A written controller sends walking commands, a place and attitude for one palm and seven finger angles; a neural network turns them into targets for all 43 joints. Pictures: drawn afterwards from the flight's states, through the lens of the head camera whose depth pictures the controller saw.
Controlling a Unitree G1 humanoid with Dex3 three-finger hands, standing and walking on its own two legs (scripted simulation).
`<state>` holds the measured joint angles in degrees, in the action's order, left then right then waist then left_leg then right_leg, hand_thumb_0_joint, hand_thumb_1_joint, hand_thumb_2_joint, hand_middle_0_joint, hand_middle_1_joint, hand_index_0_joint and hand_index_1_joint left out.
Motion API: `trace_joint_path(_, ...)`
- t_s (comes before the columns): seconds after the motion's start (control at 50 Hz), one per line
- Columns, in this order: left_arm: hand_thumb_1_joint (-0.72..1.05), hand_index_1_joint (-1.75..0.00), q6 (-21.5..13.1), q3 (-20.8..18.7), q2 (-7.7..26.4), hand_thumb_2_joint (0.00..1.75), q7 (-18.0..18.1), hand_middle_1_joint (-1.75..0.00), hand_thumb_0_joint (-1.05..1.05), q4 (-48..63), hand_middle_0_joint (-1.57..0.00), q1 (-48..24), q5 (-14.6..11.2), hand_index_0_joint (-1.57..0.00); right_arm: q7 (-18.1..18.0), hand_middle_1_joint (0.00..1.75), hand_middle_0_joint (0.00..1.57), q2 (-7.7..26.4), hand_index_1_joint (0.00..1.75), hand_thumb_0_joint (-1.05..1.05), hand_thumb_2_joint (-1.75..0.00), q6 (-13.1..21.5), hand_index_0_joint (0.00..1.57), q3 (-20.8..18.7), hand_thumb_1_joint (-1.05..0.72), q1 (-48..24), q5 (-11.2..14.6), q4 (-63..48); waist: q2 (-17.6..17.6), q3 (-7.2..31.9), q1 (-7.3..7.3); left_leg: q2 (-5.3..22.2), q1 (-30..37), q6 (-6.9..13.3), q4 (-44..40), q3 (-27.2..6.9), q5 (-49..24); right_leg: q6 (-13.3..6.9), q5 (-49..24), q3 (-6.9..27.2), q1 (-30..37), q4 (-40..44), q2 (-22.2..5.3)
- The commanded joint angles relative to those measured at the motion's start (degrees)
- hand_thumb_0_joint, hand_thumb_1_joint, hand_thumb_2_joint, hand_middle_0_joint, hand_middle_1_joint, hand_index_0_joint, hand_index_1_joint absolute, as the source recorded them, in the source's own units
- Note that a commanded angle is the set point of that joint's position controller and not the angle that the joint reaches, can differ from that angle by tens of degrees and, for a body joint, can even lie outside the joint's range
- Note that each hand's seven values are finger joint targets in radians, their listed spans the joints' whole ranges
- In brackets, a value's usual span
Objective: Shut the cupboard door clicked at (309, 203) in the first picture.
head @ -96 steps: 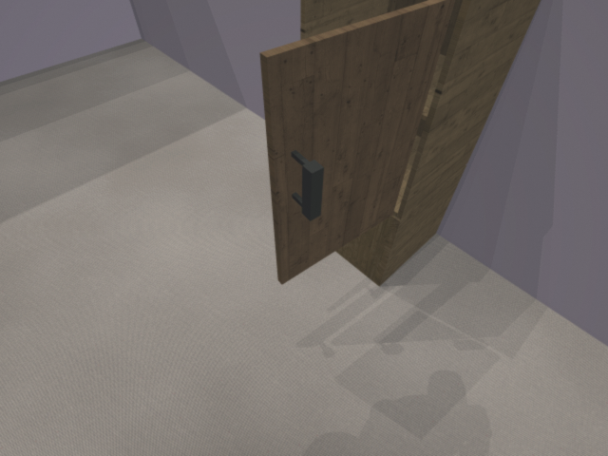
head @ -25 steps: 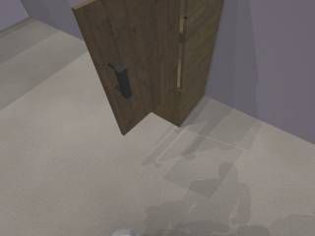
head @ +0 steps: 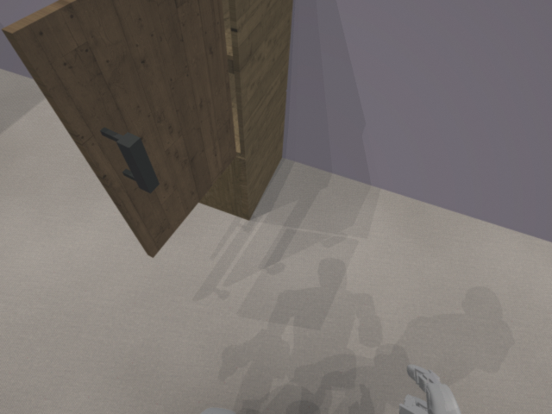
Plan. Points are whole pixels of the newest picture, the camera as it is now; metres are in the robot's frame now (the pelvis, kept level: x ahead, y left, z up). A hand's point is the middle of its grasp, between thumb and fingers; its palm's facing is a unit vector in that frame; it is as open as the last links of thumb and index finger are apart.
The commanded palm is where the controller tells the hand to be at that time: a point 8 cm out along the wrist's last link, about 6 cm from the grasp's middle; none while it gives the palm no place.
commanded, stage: walk to a spot facing it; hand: left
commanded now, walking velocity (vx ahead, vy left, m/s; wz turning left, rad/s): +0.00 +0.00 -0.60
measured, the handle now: (129, 160) +0.48 +0.32 +0.01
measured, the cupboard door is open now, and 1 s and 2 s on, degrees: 84 84 84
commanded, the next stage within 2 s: turn to face it in 1.84 s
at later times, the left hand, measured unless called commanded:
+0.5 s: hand (210, 374) +0.18 +0.13 -0.16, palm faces -0.34 -0.90 -0.27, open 7.4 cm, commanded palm none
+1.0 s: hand (304, 313) +0.30 -0.02 -0.16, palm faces -0.67 -0.72 -0.18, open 7.4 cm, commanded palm none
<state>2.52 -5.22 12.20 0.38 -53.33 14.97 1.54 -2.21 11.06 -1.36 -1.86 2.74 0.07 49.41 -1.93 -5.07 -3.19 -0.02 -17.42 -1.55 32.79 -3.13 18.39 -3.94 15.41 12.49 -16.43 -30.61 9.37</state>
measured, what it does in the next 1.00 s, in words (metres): steps to the right, turning right: left foot, then right foot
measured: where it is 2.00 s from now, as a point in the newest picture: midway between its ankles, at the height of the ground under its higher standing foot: (402, 366)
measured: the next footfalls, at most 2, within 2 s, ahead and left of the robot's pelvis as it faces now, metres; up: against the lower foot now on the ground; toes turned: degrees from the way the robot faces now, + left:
left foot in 0.02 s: +0.03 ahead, +0.14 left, +0.00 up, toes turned -4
right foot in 0.34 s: +0.02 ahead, -0.15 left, +0.00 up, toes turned -17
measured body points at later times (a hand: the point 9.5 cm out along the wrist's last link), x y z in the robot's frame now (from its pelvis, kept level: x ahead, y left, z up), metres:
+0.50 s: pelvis +0.01 -0.03 +0.00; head +0.07 -0.06 +0.44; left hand +0.20 +0.18 -0.14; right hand -0.03 -0.31 -0.15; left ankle +0.03 +0.11 -0.67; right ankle -0.02 -0.14 -0.73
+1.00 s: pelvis +0.09 -0.09 +0.00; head +0.13 -0.13 +0.45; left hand +0.34 +0.02 -0.14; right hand -0.11 -0.23 -0.14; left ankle +0.09 +0.08 -0.73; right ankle +0.06 -0.22 -0.71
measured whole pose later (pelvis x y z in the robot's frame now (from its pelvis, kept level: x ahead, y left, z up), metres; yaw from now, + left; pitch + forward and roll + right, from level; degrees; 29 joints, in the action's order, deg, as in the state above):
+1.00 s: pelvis +0.09 -0.09 +0.00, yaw -39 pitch +2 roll +0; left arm 2.6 -4.6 12.4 -4.0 -52.3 5.6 2.3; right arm -0.9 10.4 1.7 -1.1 25.0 -2.5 55.8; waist 0.0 -5.3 3.1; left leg 9.2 -3.9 -4.4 25.3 16.5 21.4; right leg 0.2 18.7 -6.4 -27.6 -42.0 -3.6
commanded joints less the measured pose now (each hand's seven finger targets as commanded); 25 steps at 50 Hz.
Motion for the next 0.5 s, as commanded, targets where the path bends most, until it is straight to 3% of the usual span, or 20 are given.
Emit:
trace_joint_path(0.0,0.90,-0.30,-1.77,-1.32,7.00,0.90,-0.72,-0.30,0.00,7.45,-0.20,-2.16,-0.28,-0.20,-1.53,0.30,0.20,14.82,0.30,0.00,-0.90,1.50,0.20,-3.21,-0.90,10.14,-1.50,-3.01,15.71,8.08,4.57,29.83,15.90,14.65,-15.65,-23.16,-24.06,5.69,21.99,-7.81,-17.38,-27.01,-5.33)
trace_joint_path(0.02,0.90,-0.30,-1.55,-1.56,7.49,0.90,-1.11,-0.30,0.00,7.08,-0.20,-4.55,0.37,-0.20,-1.57,0.30,0.20,13.06,0.30,0.00,-0.90,1.78,0.20,-2.80,-0.90,10.31,-2.10,-2.73,10.22,6.10,4.68,26.36,13.15,14.35,-14.40,-19.60,-32.48,6.37,19.25,-7.90,-17.57,-33.79,-6.56)
trace_joint_path(0.04,0.90,-0.30,-1.34,-1.75,6.47,0.90,-1.35,-0.30,0.00,6.30,-0.20,-4.34,0.27,-0.20,-1.52,0.30,0.20,12.15,0.30,0.00,-0.90,1.77,0.20,-2.22,-0.90,9.48,-2.16,-2.81,13.87,5.67,3.20,22.64,12.00,12.45,-12.28,-13.41,-38.73,6.86,17.12,-7.94,-17.84,-37.33,-7.94)
trace_joint_path(0.08,0.90,-0.30,-0.86,-1.22,5.77,0.90,-2.01,-0.30,0.00,6.06,-0.20,-4.23,-0.31,-0.20,-1.35,0.30,0.20,10.75,0.30,0.00,-0.90,1.71,0.20,-1.73,-0.90,7.69,-2.05,-3.73,13.10,6.57,2.39,18.38,13.23,10.34,-9.89,-4.09,-42.77,7.28,14.24,-10.53,-17.30,-37.25,-9.52)
trace_joint_path(0.1,0.90,-0.30,-0.56,-0.87,5.30,0.90,-2.27,-0.30,0.00,6.55,-0.20,-4.94,-0.44,-0.20,-1.25,0.30,0.20,10.98,0.30,0.00,-0.90,1.68,0.20,-1.88,-0.90,8.21,-2.09,-3.64,11.96,6.88,2.64,17.24,13.63,9.59,-9.54,-1.35,-41.35,7.30,13.22,-11.67,-16.43,-34.41,-9.99)
trace_joint_path(0.14,0.90,-0.30,-0.32,-0.42,4.59,0.90,-2.69,-0.30,0.00,7.32,-0.20,-6.84,-0.40,-0.20,-0.96,0.30,0.20,11.60,0.30,0.00,-0.90,1.61,0.20,-2.22,-0.90,9.58,-2.10,-3.04,13.27,6.64,3.30,16.30,12.50,8.53,-9.52,2.41,-38.31,7.22,11.38,-14.17,-12.75,-26.26,-10.51)
trace_joint_path(0.16,0.90,-0.30,-0.44,-0.26,4.45,0.90,-2.84,-0.30,0.00,7.68,-0.20,-7.99,-0.26,-0.20,-0.82,0.30,0.20,12.01,0.30,0.00,-0.90,1.47,0.20,-2.42,-0.90,10.65,-2.18,-2.78,13.35,5.92,4.23,16.43,11.52,8.10,-9.09,3.28,-37.68,7.04,10.95,-15.83,-10.74,-22.30,-10.13)
trace_joint_path(0.2,0.90,-0.30,-0.52,0.03,4.32,0.90,-3.05,-0.30,0.00,7.79,-0.20,-8.57,-0.41,-0.20,-0.49,0.30,0.20,13.08,0.30,0.00,-0.90,1.29,0.20,-2.83,-0.90,11.22,-2.17,-2.23,15.12,5.84,4.49,17.13,10.56,7.81,-8.00,4.34,-35.69,6.26,9.81,-17.27,-6.98,-15.66,-9.62)
trace_joint_path(0.24,0.90,-0.30,-0.99,-0.03,5.01,0.90,-3.05,-0.30,0.00,7.11,-0.20,-6.99,-0.42,-0.20,-0.25,0.30,0.20,14.09,0.30,0.00,-0.90,1.01,0.20,-3.33,-0.90,10.97,-2.01,-2.01,14.93,6.97,3.60,17.15,9.80,5.93,-3.91,5.37,-33.73,5.23,5.67,-18.41,-1.36,-7.35,-8.78)
trace_joint_path(0.26,0.90,-0.30,-1.30,-0.24,6.15,0.90,-2.90,-0.30,0.00,6.21,-0.20,-3.87,-0.39,-0.20,0.06,0.30,0.20,14.38,0.30,0.00,-0.90,0.83,0.20,-3.50,-0.90,10.53,-1.73,-2.21,12.59,8.07,1.89,16.08,7.74,4.05,0.52,6.91,-31.17,4.63,-1.06,-19.04,4.50,-0.81,-8.14)
trace_joint_path(0.28,0.90,-0.30,-1.81,-0.89,9.15,0.90,-2.51,-0.30,0.00,4.80,-0.20,0.43,-0.22,-0.20,0.41,0.30,0.20,13.46,0.30,0.00,-0.90,0.77,0.20,-3.53,-0.90,10.22,-1.22,-2.63,6.78,10.03,-0.32,13.84,1.26,1.29,8.90,9.56,-23.62,3.03,-11.79,-15.30,14.45,4.80,-11.40)
trace_joint_path(0.3,0.90,-0.30,-2.43,-2.47,16.37,0.90,-1.41,-0.30,0.00,3.73,-0.20,3.82,0.32,-0.20,0.82,0.30,0.20,8.17,0.30,0.00,-0.90,0.73,0.20,-2.27,-0.90,9.67,-0.64,-4.82,-14.64,11.92,-1.72,5.47,-14.95,-2.36,23.98,13.98,7.84,-3.27,-33.93,6.33,25.48,8.04,-27.61)
trace_joint_path(0.32,0.90,-0.30,-2.21,-2.45,18.75,0.90,-0.55,-0.30,0.00,2.98,-0.20,6.58,-0.66,-0.20,0.18,0.30,0.20,9.62,0.30,0.00,-0.90,0.18,0.20,-2.01,-0.90,7.27,-0.50,-5.81,-15.40,12.81,-3.79,4.45,-16.72,-2.46,32.08,6.00,20.88,-9.33,-44.00,11.07,21.69,7.25,-33.55)
trace_joint_path(0.34,0.90,-0.30,-1.87,-2.45,16.42,0.90,0.16,-0.30,0.00,3.56,-0.20,4.50,-0.23,-0.20,-0.22,0.30,0.20,8.72,0.30,0.00,-0.90,-0.02,0.20,-2.17,-0.90,5.98,-0.50,-5.25,-14.62,11.64,-2.88,5.17,-17.94,-1.95,36.11,2.47,18.41,-10.27,-35.22,10.77,18.48,7.02,-29.98)
trace_joint_path(0.36,0.90,-0.30,-1.29,-2.27,14.79,0.90,0.76,-0.30,0.00,4.40,-0.20,0.43,-0.24,-0.20,-0.19,0.30,0.20,9.18,0.30,0.00,-0.90,-0.07,0.20,-2.35,-0.90,5.90,-0.50,-4.68,-14.65,10.37,-1.37,6.24,-18.36,-1.96,36.35,1.90,14.90,-9.81,-29.51,9.48,16.72,6.72,-27.66)
trace_joint_path(0.38,0.90,-0.30,-1.14,-1.74,13.30,0.90,0.90,-0.30,0.00,5.53,-0.20,-2.89,-0.04,-0.20,0.09,0.30,0.20,8.87,0.30,0.00,-0.90,-0.02,0.20,-2.18,-0.90,6.10,-0.53,-3.70,-10.68,8.97,0.24,6.45,-16.65,-2.33,35.15,2.15,11.95,-8.62,-28.38,5.74,13.33,6.28,-25.55)
trace_joint_path(0.42,0.90,-0.30,-1.36,-1.30,12.48,0.90,0.86,-0.30,0.00,6.33,-0.20,-5.15,0.10,-0.20,0.50,0.30,0.20,7.10,0.30,0.00,-0.90,-0.39,0.20,-1.88,-0.90,7.32,-0.62,-2.46,-5.81,7.63,2.08,5.04,-11.79,-2.84,29.38,3.88,9.34,-7.36,-29.26,3.14,7.90,6.45,-23.09)
trace_joint_path(0.48,0.90,-0.30,-1.33,-1.45,12.99,0.90,0.63,-0.30,0.00,6.61,-0.20,-6.49,0.25,-0.20,0.65,0.30,0.20,6.28,0.30,0.00,-0.90,-0.32,0.20,-1.86,-0.90,10.10,-0.46,-1.60,-6.36,7.70,3.25,3.39,-6.99,-2.73,19.93,5.26,6.83,-6.91,-24.65,3.14,5.42,7.04,-21.52)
